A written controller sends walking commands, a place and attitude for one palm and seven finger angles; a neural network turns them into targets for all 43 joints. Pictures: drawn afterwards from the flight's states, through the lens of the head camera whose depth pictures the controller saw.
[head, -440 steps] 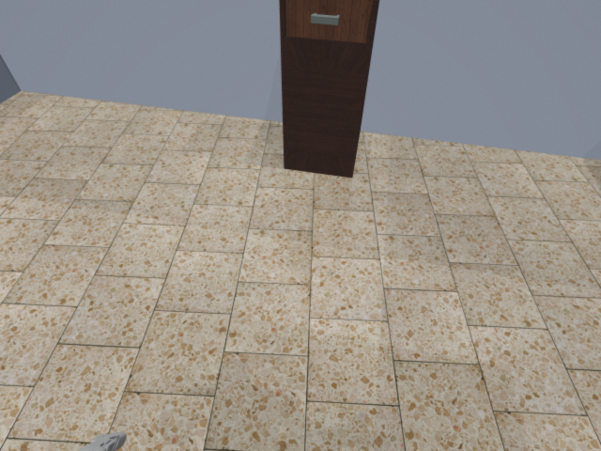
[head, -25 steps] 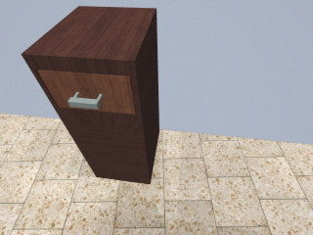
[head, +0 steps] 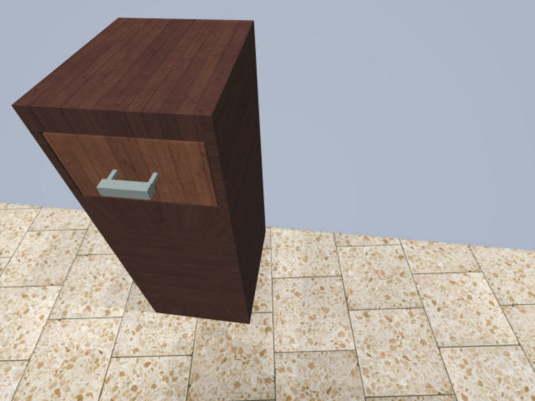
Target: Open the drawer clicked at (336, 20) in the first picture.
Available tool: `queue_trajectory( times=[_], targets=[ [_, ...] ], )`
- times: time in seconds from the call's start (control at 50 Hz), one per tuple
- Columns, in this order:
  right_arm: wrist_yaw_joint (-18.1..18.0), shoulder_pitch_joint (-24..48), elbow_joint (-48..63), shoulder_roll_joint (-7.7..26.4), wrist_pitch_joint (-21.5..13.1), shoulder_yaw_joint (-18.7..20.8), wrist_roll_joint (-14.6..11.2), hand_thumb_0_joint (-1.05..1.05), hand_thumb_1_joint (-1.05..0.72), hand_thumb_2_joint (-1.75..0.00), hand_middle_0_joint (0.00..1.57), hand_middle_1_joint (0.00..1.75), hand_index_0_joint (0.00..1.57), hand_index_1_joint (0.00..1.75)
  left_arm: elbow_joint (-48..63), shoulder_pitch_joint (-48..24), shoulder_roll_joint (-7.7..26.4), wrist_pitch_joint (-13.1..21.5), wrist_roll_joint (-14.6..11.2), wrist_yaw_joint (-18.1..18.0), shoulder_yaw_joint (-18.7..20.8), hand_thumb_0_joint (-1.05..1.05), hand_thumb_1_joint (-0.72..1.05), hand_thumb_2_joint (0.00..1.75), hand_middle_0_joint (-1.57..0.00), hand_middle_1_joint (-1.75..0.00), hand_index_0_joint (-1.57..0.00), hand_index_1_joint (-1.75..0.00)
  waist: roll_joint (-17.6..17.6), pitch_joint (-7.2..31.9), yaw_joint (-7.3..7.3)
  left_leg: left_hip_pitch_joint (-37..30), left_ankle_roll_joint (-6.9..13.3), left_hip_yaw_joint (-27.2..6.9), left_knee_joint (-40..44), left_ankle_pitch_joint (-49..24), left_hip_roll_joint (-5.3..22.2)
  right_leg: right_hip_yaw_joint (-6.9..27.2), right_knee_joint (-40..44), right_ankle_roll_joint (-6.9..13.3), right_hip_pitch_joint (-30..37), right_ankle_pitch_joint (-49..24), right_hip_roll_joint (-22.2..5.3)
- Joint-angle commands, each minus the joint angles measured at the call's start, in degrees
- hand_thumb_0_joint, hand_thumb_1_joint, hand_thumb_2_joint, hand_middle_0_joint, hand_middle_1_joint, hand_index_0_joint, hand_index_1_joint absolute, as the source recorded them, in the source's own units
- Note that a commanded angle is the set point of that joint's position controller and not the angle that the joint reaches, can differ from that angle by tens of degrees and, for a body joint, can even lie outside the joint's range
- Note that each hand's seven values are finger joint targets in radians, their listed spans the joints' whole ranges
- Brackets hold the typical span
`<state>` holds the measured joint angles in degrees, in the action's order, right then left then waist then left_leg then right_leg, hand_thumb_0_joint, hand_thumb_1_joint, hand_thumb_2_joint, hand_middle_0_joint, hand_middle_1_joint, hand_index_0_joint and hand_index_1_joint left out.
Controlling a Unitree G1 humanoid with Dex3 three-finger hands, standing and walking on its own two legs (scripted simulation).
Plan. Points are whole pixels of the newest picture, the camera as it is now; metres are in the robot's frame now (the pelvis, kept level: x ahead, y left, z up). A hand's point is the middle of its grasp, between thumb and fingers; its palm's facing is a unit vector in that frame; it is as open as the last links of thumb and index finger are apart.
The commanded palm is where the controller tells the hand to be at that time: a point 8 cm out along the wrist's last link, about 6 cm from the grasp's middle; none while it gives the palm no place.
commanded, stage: come to a stop and stand still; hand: left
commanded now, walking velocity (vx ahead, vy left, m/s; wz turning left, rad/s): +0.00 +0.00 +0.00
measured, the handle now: (130, 182) +0.51 +0.32 +0.01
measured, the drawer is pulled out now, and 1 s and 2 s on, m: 0.00 0.00 0.00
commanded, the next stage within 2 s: look again from close up in 0.20 s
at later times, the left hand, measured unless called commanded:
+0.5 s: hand out of the picture -0.01 +0.21 -0.18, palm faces +0.06 -0.97 -0.23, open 7.3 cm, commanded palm none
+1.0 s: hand out of the picture +0.01 +0.31 -0.16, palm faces -0.09 -0.95 -0.30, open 7.4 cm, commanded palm +0.07 +0.35 -0.06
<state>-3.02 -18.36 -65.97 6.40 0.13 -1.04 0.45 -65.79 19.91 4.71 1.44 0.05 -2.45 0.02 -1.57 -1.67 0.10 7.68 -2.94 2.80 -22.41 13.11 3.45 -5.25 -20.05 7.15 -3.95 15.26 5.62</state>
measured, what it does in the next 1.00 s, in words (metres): shifts its weight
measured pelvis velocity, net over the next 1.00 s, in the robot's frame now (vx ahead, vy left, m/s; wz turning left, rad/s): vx -0.04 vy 0.11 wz -0.02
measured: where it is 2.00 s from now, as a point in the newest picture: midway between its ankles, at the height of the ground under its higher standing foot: outside the picture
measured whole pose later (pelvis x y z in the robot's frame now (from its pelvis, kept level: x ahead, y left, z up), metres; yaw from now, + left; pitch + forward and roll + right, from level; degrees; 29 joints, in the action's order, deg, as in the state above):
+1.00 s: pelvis -0.04 +0.11 +0.00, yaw -1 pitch -1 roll -1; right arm -1.1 -16.7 -53.6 11.0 -2.6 -1.8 -0.6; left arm -40.4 21.2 12.8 -5.5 7.4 -3.2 -0.3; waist 0.7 -2.1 -0.7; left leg 14.5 6.4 4.5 -25.4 10.0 -4.7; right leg -1.6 -29.5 0.4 -11.9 16.5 -1.4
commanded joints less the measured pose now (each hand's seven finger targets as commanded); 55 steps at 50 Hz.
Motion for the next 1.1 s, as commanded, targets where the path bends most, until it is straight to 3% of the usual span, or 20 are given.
queue_trajectory(
  times=[0.0,0.26,0.28,0.3,0.32,0.34,0.38,0.42,0.48,0.54,0.58,0.7,0.9,0.92,0.94,0.96,0.98,1.0,1.02,1.08],
  targets=[
    [-0.35,-5.35,0.72,3.15,-0.71,0.40,0.10,0.00,-0.90,-0.90,0.20,0.30,0.20,0.30,0.73,6.15,5.41,0.64,0.08,-0.46,0.83,0.00,0.90,0.90,-0.20,-0.30,-0.20,-0.30,4.70,-3.09,-0.39,3.51,3.05,-1.35,0.90,-5.10,1.89,9.78,3.67,-7.47,-0.11,-26.59,-12.60],
    [-0.52,-6.90,-0.33,2.12,-0.80,0.36,0.11,0.00,-0.90,-0.90,0.20,0.30,0.20,0.30,1.10,6.31,5.49,0.53,0.01,-0.57,1.00,0.00,0.90,0.90,-0.20,-0.30,-0.20,-0.30,2.02,-4.28,-0.42,2.72,3.03,-1.79,1.00,-6.44,2.34,9.69,2.93,-6.52,-1.96,-24.31,-12.35],
    [0.48,-1.51,8.70,10.37,0.12,2.11,0.10,0.00,-0.90,-0.90,0.20,0.30,0.20,0.30,6.82,4.52,16.80,0.98,1.36,-0.99,1.15,0.00,0.90,0.90,-0.20,-0.30,-0.20,-0.30,7.03,-12.81,1.27,7.81,3.55,-3.58,-7.26,-2.05,-0.59,11.41,2.32,-10.56,-7.64,-32.07,-13.03],
    [-0.02,-1.73,9.80,9.66,-0.73,2.65,0.89,0.00,-0.90,-0.90,0.20,0.30,0.20,0.30,6.65,2.92,14.17,1.48,0.73,-1.48,2.85,0.00,0.90,0.90,-0.20,-0.30,-0.20,-0.30,2.39,-4.80,0.71,10.72,4.40,-2.85,-10.26,2.29,-0.55,14.31,-1.79,-9.82,-2.84,-41.54,-16.89],
    [-0.77,-1.94,9.25,9.56,-1.03,3.72,0.87,0.00,-0.90,-0.90,0.20,0.30,0.20,0.30,6.96,2.11,15.22,1.40,0.94,-1.43,3.88,0.00,0.90,0.90,-0.20,-0.30,-0.20,-0.30,-0.67,0.34,0.95,12.31,4.63,-2.10,-11.79,3.60,-1.30,14.32,-3.49,-8.79,2.63,-51.38,-17.62],
    [-0.92,-2.59,9.19,8.58,-0.98,3.39,0.32,0.00,-0.90,-0.90,0.20,0.30,0.20,0.30,7.38,4.01,14.14,1.26,0.68,-1.50,3.40,0.00,0.90,0.90,-0.20,-0.30,-0.20,-0.30,1.50,4.69,-0.01,12.77,4.89,-2.55,-13.87,4.70,-1.53,14.00,-4.18,-7.84,6.57,-53.45,-17.90],
    [-0.54,-3.68,10.28,7.53,-0.12,3.27,-0.01,0.00,-0.90,-0.90,0.20,0.30,0.20,0.30,8.32,4.68,12.22,0.38,1.16,-1.64,3.12,0.00,0.90,0.90,-0.20,-0.30,-0.20,-0.30,6.17,6.99,0.01,15.05,5.34,-3.05,-16.75,7.71,-1.95,14.22,-3.50,-7.61,9.05,-48.95,-17.75],
    [-0.38,-0.99,10.95,8.51,0.38,3.84,-0.11,0.00,-0.90,-0.90,0.20,0.30,0.20,0.30,9.35,3.61,12.03,-0.18,1.33,-1.70,3.36,0.00,0.90,0.90,-0.20,-0.30,-0.20,-0.30,9.26,2.83,-0.52,15.07,5.61,-3.71,-17.71,7.78,-1.23,14.84,-1.39,-5.52,3.96,-38.04,-17.80],
    [0.22,-0.59,11.23,8.49,0.31,3.48,0.25,0.00,-0.90,-0.90,0.20,0.30,0.20,0.30,11.07,-0.26,12.46,-0.41,1.19,-1.33,2.74,0.00,0.90,0.90,-0.20,-0.30,-0.20,-0.30,5.44,-0.99,1.07,9.62,5.66,-3.49,-9.73,2.63,-0.58,12.83,-0.67,-2.04,-3.72,-23.60,-16.22],
    [0.61,0.14,10.81,12.09,-0.57,3.40,0.77,0.00,-0.90,-0.90,0.20,0.30,0.20,0.30,11.63,-0.96,13.09,-0.29,0.63,-0.76,2.46,0.00,0.90,0.90,-0.20,-0.30,-0.20,-0.30,0.29,-4.39,0.55,5.06,6.91,-7.89,-3.76,-8.00,2.80,9.96,-0.56,-3.85,-11.11,-8.49,-10.99],
    [0.96,2.03,10.51,12.92,-0.86,2.94,0.73,0.00,-0.90,-0.90,0.20,0.30,0.20,0.30,11.06,-1.16,14.00,-0.48,0.65,-0.43,2.07,0.00,0.90,0.90,-0.20,-0.30,-0.20,-0.30,-4.01,-5.56,-0.30,6.60,7.06,-8.83,-1.67,-8.47,3.18,9.21,-0.49,-4.16,-9.77,-5.59,-10.28],
    [1.38,3.83,10.84,14.00,-1.31,2.16,0.98,0.00,-0.90,-0.90,0.20,0.30,0.20,0.30,9.99,-1.51,14.07,-0.93,0.75,0.21,1.11,0.00,0.90,0.90,-0.20,-0.30,-0.20,-0.30,-2.03,-1.19,-0.68,6.68,7.24,-11.51,3.05,-4.16,4.13,7.33,-1.34,-4.59,-5.46,-3.88,-10.11],
    [1.70,3.89,9.50,14.97,-1.08,2.50,0.70,0.00,-0.90,-0.90,0.20,0.30,0.20,0.30,8.66,-0.94,13.23,-1.73,1.26,0.38,0.55,0.00,0.90,0.90,-0.20,-0.30,-0.20,-0.30,-0.77,-1.78,-0.65,7.78,6.66,-15.67,11.83,10.22,5.24,5.76,-3.09,-5.77,-6.87,-1.13,-9.77],
    [1.79,6.17,13.39,13.68,-1.22,1.66,-0.15,0.00,-0.90,-0.90,0.20,0.30,0.20,0.30,7.66,2.42,11.00,-0.36,1.74,-1.87,-0.69,0.00,0.90,0.90,-0.20,-0.30,-0.20,-0.30,0.46,-5.19,-1.13,8.58,4.94,-7.57,1.36,-5.86,3.19,5.95,-3.57,-6.02,-9.27,-4.44,-10.88],
    [0.89,3.97,32.11,20.52,-9.36,2.93,-3.36,0.00,-0.90,-0.90,0.20,0.30,0.20,0.30,92.10,-46.21,39.14,8.47,14.94,-3.86,10.25,0.00,0.88,0.89,-0.20,-0.32,-0.20,-0.32,-16.94,23.84,4.67,-10.45,2.03,-13.81,3.29,-10.31,0.68,5.12,-13.19,-4.66,-11.80,-8.77,-3.63],
    [-0.91,10.04,30.15,16.44,-15.82,0.59,-2.01,0.00,-0.90,-0.90,0.20,0.30,0.20,0.30,81.60,-15.86,30.83,5.06,15.86,-6.85,5.96,0.00,0.85,0.88,-0.20,-0.33,-0.20,-0.33,-24.72,22.58,-1.44,-17.49,-2.30,-18.57,5.78,-10.13,4.94,2.79,-21.56,-4.52,-24.23,8.37,-5.48],
    [-1.54,8.60,26.49,16.87,-17.67,0.82,-2.04,0.00,-0.90,-0.90,0.20,0.30,0.20,0.30,79.37,-10.28,26.42,1.83,12.11,-9.85,3.23,0.00,0.83,0.87,-0.21,-0.34,-0.21,-0.34,-19.05,19.07,-0.61,-9.67,-5.76,-20.31,8.77,1.07,4.91,2.61,-26.80,-5.11,-27.23,10.49,-4.92],
    [-1.09,7.47,24.25,12.08,-17.69,0.30,-3.17,0.00,-0.90,-0.90,0.20,0.30,0.20,0.30,63.33,8.72,7.06,-3.89,12.72,-9.64,-8.10,0.00,0.81,0.86,-0.21,-0.36,-0.21,-0.36,-10.38,10.71,0.43,-4.51,-4.12,-18.44,9.24,7.16,4.84,3.98,-27.06,-5.93,-32.18,10.29,-4.52],
    [-0.48,7.12,28.49,14.54,-18.14,1.48,-2.54,0.00,-0.90,-0.90,0.20,0.30,0.20,0.30,79.20,-5.57,9.19,-2.02,14.08,-10.42,-9.98,0.00,0.78,0.85,-0.21,-0.37,-0.21,-0.37,-8.41,7.81,2.22,-1.26,-1.36,-17.65,7.03,8.96,3.28,4.84,-26.49,-6.02,-31.68,9.14,-4.76],
    [0.00,8.91,32.24,15.36,-17.00,3.07,-0.61,0.00,-0.90,-0.90,0.20,0.30,0.20,0.30,69.02,-0.23,14.27,-1.73,29.27,-15.66,-7.09,0.00,0.71,0.82,-0.21,-0.42,-0.21,-0.42,5.80,4.15,2.38,11.46,2.85,-10.94,-4.20,16.59,-0.83,3.94,-17.20,-4.91,-31.86,12.50,-3.41]
  ],
)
